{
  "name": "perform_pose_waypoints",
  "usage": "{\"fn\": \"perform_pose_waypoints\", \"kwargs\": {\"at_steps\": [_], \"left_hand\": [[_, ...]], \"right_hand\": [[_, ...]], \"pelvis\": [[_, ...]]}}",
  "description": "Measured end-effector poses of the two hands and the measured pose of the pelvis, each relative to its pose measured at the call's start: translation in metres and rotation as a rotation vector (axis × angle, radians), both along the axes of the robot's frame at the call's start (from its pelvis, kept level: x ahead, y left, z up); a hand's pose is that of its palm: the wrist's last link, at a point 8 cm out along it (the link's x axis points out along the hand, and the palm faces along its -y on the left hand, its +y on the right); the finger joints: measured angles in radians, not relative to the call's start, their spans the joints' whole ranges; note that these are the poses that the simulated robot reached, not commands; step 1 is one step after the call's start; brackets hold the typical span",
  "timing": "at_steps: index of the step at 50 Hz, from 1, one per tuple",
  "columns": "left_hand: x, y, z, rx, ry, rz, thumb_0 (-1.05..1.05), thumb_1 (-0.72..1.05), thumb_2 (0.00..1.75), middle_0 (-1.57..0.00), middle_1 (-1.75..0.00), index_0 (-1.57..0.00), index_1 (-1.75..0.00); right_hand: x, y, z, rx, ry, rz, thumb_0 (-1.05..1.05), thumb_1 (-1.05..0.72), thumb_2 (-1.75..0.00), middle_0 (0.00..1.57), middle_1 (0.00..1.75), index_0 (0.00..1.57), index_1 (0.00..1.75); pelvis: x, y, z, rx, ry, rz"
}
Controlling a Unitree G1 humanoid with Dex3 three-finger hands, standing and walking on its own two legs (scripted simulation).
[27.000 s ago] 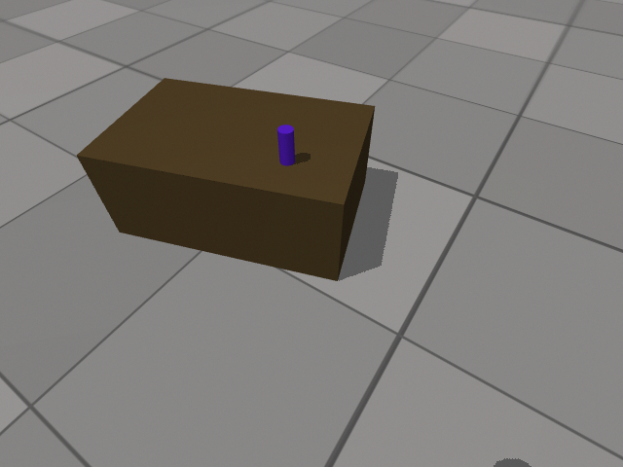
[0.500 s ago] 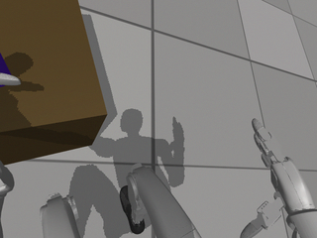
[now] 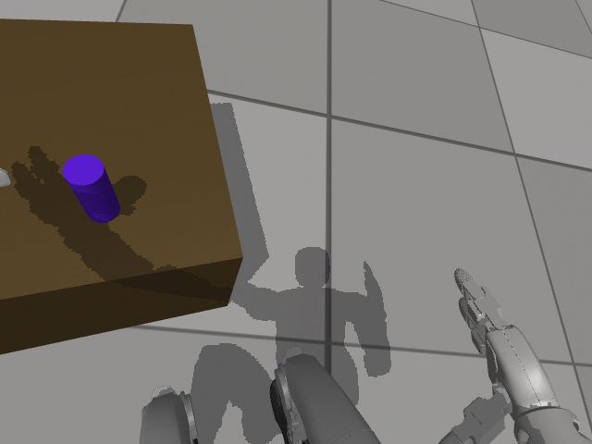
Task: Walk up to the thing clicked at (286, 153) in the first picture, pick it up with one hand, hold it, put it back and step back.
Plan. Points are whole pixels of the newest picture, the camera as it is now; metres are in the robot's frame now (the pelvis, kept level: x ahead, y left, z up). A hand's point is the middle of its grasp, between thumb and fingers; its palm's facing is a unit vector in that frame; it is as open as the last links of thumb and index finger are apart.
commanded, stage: home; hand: left
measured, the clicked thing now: (94, 191) +0.56 +0.18 -0.16
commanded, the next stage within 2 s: none
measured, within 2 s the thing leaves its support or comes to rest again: neither
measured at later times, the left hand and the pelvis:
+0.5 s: hand out of the picture +0.40 +0.29 +0.03, palm faces +0.26 -0.91 -0.32, open 16.9 cm; pelvis +0.04 +0.00 +0.07, yaw +2 degrees
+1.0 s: hand out of the picture +0.20 +0.16 +0.02, palm faces +0.19 -0.96 -0.20, open 17.2 cm; pelvis +0.05 -0.03 +0.08, yaw +4 degrees
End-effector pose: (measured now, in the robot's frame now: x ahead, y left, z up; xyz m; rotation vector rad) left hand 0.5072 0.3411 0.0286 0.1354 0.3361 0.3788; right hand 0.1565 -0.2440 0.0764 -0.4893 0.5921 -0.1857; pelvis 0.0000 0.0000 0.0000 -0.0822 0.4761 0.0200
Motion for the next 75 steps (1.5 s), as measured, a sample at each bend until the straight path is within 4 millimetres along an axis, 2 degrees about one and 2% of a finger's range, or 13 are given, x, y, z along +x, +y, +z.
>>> {"fn": "perform_pose_waypoints", "kwargs": {"at_steps": [4, 8, 13, 16, 19, 26, 30, 40, 46, 50, 55, 66, 75], "left_hand": [[-0.015, 0.024, 0.03, 0.027, -0.009, 0.081, -0.01, -0.56, 0.07, -0.08, -0.08, -0.09, -0.08], [-0.027, 0.042, 0.054, 0.039, -0.008, 0.127, -0.01, -0.52, 0.08, -0.07, -0.07, -0.07, -0.08], [-0.047, 0.054, 0.065, 0.08, 0.042, 0.137, -0.01, -0.46, 0.11, -0.07, -0.07, -0.07, -0.08], [-0.066, 0.049, 0.06, 0.112, 0.101, 0.107, -0.01, -0.42, 0.13, -0.07, -0.08, -0.07, -0.09], [-0.089, 0.034, 0.051, 0.125, 0.156, 0.055, -0.01, -0.41, 0.14, -0.07, -0.08, -0.07, -0.09], [-0.144, -0.02, 0.025, 0.058, 0.205, -0.038, -0.01, -0.43, 0.12, -0.07, -0.07, -0.07, -0.08], [-0.173, -0.045, 0.019, 0.03, 0.199, -0.052, -0.01, -0.45, 0.11, -0.07, -0.07, -0.07, -0.08], [-0.257, -0.089, 0.026, 0.01, 0.233, -0.065, -0.01, -0.49, 0.09, -0.07, -0.07, -0.07, -0.07], [-0.307, -0.121, 0.019, -0.052, 0.3, -0.083, -0.01, -0.49, 0.09, -0.07, -0.07, -0.07, -0.08], [-0.331, -0.135, 0.016, -0.085, 0.326, -0.085, -0.01, -0.5, 0.09, -0.07, -0.07, -0.07, -0.08], [-0.342, -0.137, 0.017, -0.073, 0.321, -0.079, -0.01, -0.51, 0.07, -0.07, -0.06, -0.07, -0.07], [-0.337, -0.135, 0.026, -0.028, 0.271, -0.095, -0.01, -0.54, 0.06, -0.06, -0.05, -0.06, -0.06], [-0.343, -0.134, 0.023, -0.035, 0.268, -0.092, -0.01, -0.55, 0.05, -0.06, -0.05, -0.06, -0.06]], "right_hand": [[0.001, -0.007, 0.013, -0.015, 0.013, -0.013, 0.0, 0.39, -0.14, 0.09, 0.09, 0.09, 0.08], [0.008, -0.006, -0.001, 0.024, 0.064, -0.016, 0.0, 0.21, -0.29, 0.11, 0.13, 0.11, 0.13], [0.024, 0.024, -0.03, 0.166, 0.121, 0.047, 0.0, -0.1, -0.47, 0.13, 0.18, 0.13, 0.17], [0.032, 0.041, -0.035, 0.252, 0.121, 0.085, 0.0, -0.27, -0.55, 0.15, 0.21, 0.15, 0.2], [0.037, 0.044, -0.029, 0.288, 0.103, 0.092, 0.0, -0.42, -0.63, 0.16, 0.23, 0.17, 0.22], [0.042, 0.018, -0.02, 0.249, 0.1, 0.013, 0.01, -0.69, -0.78, 0.19, 0.27, 0.19, 0.26], [0.045, 0.015, -0.02, 0.246, 0.104, -0.003, 0.01, -0.8, -0.84, 0.19, 0.29, 0.2, 0.28], [0.062, 0.014, -0.026, 0.305, 0.065, -0.007, 0.02, -0.89, -0.89, 0.2, 0.3, 0.21, 0.29], [0.067, 0.009, -0.023, 0.311, 0.032, 0.0, 0.02, -0.89, -0.9, 0.2, 0.3, 0.21, 0.3], [0.066, 0.003, -0.022, 0.294, 0.026, 0.002, 0.02, -0.9, -0.9, 0.2, 0.3, 0.21, 0.3], [0.061, -0.001, -0.022, 0.276, 0.018, -0.001, 0.02, -0.9, -0.9, 0.2, 0.3, 0.21, 0.3], [0.045, 0.0, -0.026, 0.29, 0.002, -0.019, 0.02, -0.9, -0.9, 0.2, 0.3, 0.21, 0.3], [0.042, 0.0, -0.024, 0.282, 0.0, -0.025, 0.02, -0.9, -0.9, 0.2, 0.3, 0.21, 0.3]], "pelvis": [[0.005, -0.002, 0.016, 0.004, -0.039, 0.01], [0.01, -0.003, 0.028, 0.0, -0.058, 0.021], [0.014, -0.003, 0.037, 0.001, -0.068, 0.027], [0.019, -0.001, 0.043, 0.006, -0.079, 0.026], [0.026, 0.0, 0.052, 0.013, -0.107, 0.026], [0.038, -0.004, 0.068, 0.033, -0.175, 0.031], [0.042, -0.009, 0.073, 0.044, -0.214, 0.036], [0.05, -0.018, 0.081, 0.07, -0.275, 0.039], [0.052, -0.023, 0.081, 0.086, -0.294, 0.042], [0.05, -0.027, 0.08, 0.092, -0.301, 0.047], [0.044, -0.031, 0.078, 0.096, -0.307, 0.052], [0.036, -0.03, 0.076, 0.099, -0.318, 0.045], [0.032, -0.029, 0.074, 0.099, -0.319, 0.04]]}}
